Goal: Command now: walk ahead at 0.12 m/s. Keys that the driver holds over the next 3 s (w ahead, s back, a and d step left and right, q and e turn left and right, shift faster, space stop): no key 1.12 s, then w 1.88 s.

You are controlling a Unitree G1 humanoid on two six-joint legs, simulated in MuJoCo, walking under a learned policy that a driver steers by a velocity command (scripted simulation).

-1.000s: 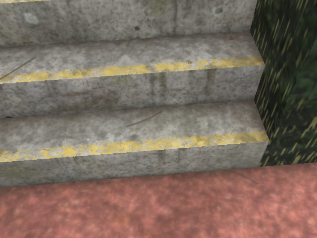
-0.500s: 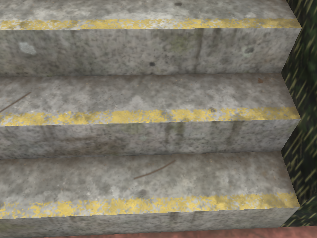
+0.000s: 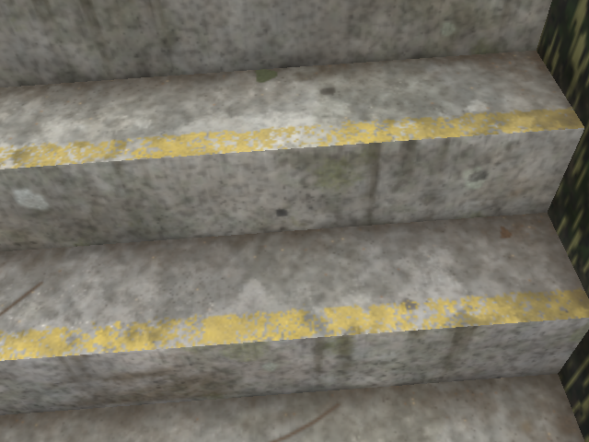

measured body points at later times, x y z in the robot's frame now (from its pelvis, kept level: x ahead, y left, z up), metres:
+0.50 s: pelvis +0.05 +0.04 +0.01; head +0.06 +0.04 +0.45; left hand +0.09 +0.29 -0.15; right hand +0.05 -0.20 -0.15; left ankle +0.02 +0.16 -0.74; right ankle +0.07 -0.10 -0.74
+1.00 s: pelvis +0.05 +0.05 +0.01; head +0.06 +0.06 +0.46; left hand +0.07 +0.30 -0.14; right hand +0.06 -0.19 -0.15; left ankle +0.02 +0.16 -0.74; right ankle +0.07 -0.10 -0.74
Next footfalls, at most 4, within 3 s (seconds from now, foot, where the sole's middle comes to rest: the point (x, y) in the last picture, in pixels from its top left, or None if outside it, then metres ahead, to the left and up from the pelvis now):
0.12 left None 0.06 0.16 -0.77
1.82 left None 0.38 0.21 -0.56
2.40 right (324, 282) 0.64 0.00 -0.35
2.88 left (205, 121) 0.84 0.20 -0.14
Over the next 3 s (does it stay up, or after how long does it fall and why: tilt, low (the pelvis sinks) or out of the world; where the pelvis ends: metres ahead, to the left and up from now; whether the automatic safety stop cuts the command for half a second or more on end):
stays up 0.74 0.12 0.52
